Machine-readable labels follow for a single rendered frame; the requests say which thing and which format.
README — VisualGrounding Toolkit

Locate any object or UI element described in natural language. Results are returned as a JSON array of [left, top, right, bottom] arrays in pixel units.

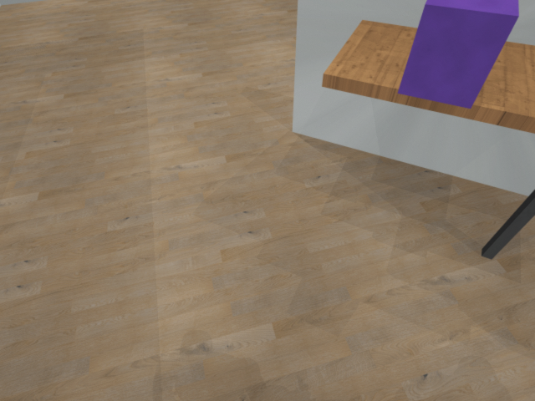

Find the table
[[322, 20, 535, 259]]

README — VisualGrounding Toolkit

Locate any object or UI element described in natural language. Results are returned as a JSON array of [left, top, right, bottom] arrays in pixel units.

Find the carton
[[398, 0, 519, 109]]

